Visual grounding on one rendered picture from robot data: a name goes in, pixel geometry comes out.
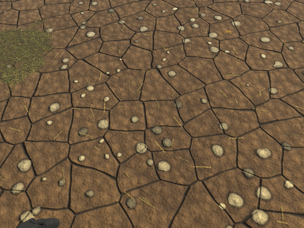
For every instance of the robot left hand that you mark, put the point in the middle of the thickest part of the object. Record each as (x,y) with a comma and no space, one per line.
(40,223)

